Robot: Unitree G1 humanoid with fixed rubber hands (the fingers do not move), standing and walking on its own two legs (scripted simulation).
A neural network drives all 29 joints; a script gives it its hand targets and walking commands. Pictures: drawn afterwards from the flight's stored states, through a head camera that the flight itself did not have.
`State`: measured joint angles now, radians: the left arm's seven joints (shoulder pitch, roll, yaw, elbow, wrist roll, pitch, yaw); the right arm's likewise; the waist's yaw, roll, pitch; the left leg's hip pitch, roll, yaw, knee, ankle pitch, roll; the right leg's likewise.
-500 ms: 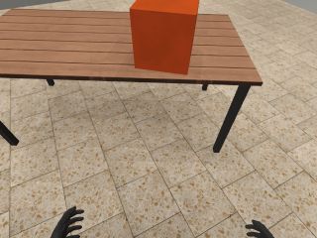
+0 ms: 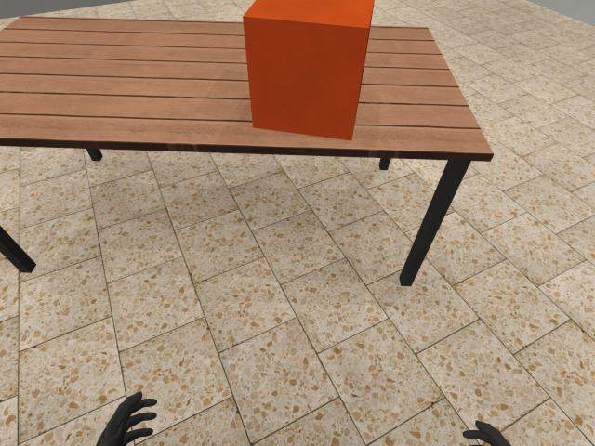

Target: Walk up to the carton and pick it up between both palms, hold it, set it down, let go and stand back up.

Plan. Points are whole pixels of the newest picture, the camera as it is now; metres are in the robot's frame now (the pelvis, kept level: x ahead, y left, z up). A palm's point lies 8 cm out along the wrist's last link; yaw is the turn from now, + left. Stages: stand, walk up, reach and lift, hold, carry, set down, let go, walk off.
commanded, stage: stand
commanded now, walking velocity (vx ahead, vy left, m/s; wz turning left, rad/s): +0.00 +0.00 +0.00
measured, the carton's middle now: (312, 60) +0.96 -0.04 +0.05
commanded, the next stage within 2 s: walk up in 0.76 s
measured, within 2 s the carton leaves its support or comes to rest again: neither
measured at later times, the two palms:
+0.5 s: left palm out of the picture +0.12 +0.25 -0.09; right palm out of the picture +0.09 -0.28 -0.10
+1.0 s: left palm out of the picture +0.09 +0.25 -0.09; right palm out of the picture +0.06 -0.28 -0.11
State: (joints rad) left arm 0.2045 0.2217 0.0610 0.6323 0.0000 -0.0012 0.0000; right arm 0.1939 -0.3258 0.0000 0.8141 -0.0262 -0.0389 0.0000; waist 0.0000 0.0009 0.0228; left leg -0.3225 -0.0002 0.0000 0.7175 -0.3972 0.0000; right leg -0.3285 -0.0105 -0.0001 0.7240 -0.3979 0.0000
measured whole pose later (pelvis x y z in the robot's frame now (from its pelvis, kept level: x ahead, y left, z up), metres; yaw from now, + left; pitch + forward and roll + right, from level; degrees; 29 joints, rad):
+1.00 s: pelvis -0.03 +0.00 +0.00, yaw +0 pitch -2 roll +0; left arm 0.21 0.23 0.06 0.73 0.00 -0.01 0.00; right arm 0.19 -0.33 0.00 0.92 -0.03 -0.04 0.00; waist 0.00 0.00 0.02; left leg -0.32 0.00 0.00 0.72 -0.37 0.00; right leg -0.33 -0.01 0.00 0.73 -0.37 0.00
